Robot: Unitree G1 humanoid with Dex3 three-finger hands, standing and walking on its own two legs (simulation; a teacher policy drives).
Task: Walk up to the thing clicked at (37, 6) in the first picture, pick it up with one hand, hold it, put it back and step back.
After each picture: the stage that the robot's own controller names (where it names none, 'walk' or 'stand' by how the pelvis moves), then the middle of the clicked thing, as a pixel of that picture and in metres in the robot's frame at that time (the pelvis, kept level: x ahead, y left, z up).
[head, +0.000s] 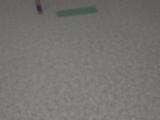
stand; (38, 5) +2.18 +0.68 -0.65
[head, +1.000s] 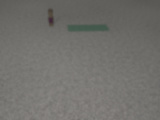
walk; (50, 17) +2.11 +0.36 -0.63
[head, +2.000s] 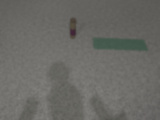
walk; (72, 28) +1.46 +0.08 -0.64
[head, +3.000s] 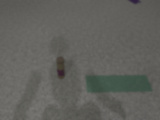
walk; (60, 68) +0.94 +0.16 -0.65
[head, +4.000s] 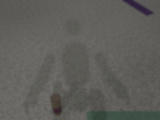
walk; (56, 105) +0.57 +0.18 -0.65
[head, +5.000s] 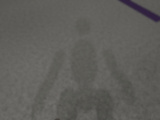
stand; out of the picture +0.40 +0.21 -0.64
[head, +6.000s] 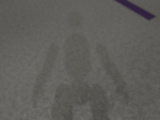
stand; out of the picture +0.37 +0.21 -0.66
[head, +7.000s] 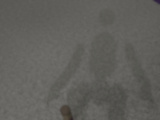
walk; (67, 116) +0.47 +0.20 -0.65
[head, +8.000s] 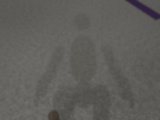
stand; out of the picture +0.44 +0.20 -0.64
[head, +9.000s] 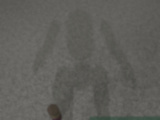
stand; (55, 114) +0.38 +0.18 -0.62
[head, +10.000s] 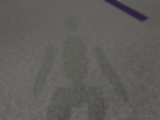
walk; out of the picture +0.36 +0.24 -0.66
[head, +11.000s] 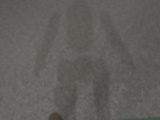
walk; out of the picture +0.30 +0.21 -0.63
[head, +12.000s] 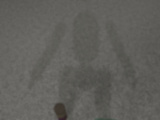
walk; (61, 113) +0.37 +0.16 -0.61
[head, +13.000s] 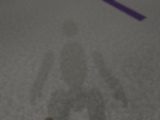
stand; out of the picture +0.43 +0.23 -0.65
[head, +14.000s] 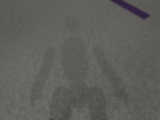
stand; out of the picture +0.40 +0.22 -0.65
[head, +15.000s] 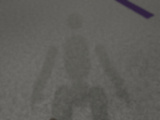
stand; out of the picture +0.40 +0.21 -0.65
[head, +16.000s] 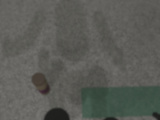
go down; (42, 85) +0.43 +0.24 -0.47
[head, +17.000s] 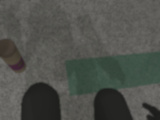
go down; (13, 58) +0.45 +0.32 -0.28
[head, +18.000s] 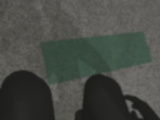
close in; out of the picture +0.42 +0.35 -0.19
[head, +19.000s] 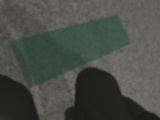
close; out of the picture +0.37 +0.38 -0.14
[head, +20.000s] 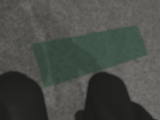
lift; out of the picture +0.33 +0.34 -0.12
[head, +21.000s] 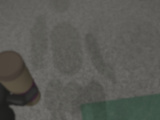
lift; (21, 84) +0.33 +0.20 +0.04
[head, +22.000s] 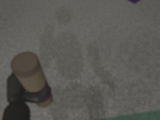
hold; (36, 84) +0.34 +0.16 +0.04
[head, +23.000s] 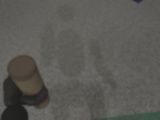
hold; (33, 86) +0.33 +0.18 +0.03
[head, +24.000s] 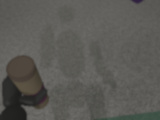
crouch; (32, 87) +0.33 +0.18 +0.03
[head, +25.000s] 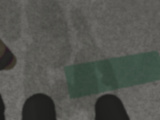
crouch; out of the picture +0.42 +0.28 -0.05
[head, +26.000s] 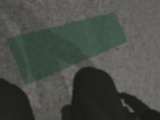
lower; out of the picture +0.37 +0.38 -0.17
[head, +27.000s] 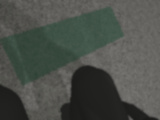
lower; out of the picture +0.39 +0.38 -0.16
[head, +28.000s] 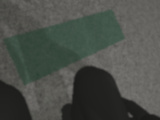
lower; out of the picture +0.38 +0.38 -0.16
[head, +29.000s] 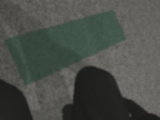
lower; out of the picture +0.37 +0.38 -0.16
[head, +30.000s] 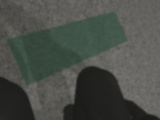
loosen; out of the picture +0.37 +0.38 -0.16
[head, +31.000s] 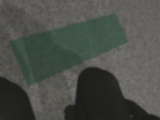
withdraw; out of the picture +0.36 +0.38 -0.16
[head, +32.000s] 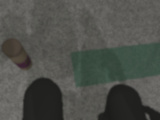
walk; (19, 57) +0.43 +0.32 -0.27
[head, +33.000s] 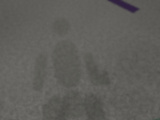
stand; out of the picture +0.37 +0.24 -0.59
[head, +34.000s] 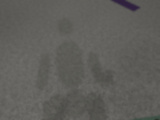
stand; out of the picture +0.39 +0.26 -0.60
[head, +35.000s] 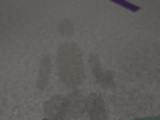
stand; out of the picture +0.39 +0.26 -0.60
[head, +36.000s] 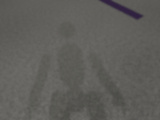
stand; out of the picture +0.40 +0.24 -0.65
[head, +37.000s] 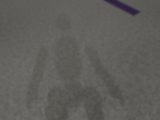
stand; out of the picture +0.36 +0.25 -0.66
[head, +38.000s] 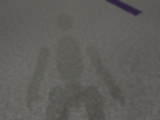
walk; out of the picture +0.37 +0.24 -0.66
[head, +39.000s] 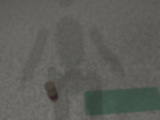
walk; (52, 92) +0.53 +0.23 -0.64
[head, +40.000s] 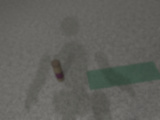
walk; (58, 71) +0.78 +0.27 -0.62
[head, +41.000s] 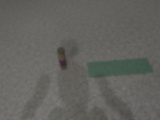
stand; (62, 59) +1.01 +0.24 -0.64
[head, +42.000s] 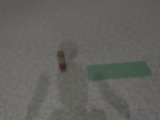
stand; (61, 62) +1.02 +0.23 -0.66
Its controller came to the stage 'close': yes
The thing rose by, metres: 0.68
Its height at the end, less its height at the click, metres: +0.00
